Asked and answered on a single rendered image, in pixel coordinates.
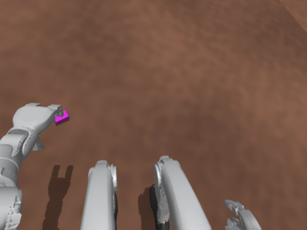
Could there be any left robot hand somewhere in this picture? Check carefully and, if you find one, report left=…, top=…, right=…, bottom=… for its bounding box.
left=12, top=103, right=64, bottom=150

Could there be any left robot arm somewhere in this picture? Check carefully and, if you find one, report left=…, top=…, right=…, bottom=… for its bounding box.
left=0, top=126, right=38, bottom=230

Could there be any right robot foot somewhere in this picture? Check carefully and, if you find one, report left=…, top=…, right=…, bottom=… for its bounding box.
left=149, top=184, right=170, bottom=230

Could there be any small box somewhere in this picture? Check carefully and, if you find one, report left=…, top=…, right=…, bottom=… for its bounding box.
left=55, top=110, right=70, bottom=124

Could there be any right robot hand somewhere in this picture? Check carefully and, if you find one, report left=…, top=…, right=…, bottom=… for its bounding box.
left=224, top=200, right=262, bottom=230

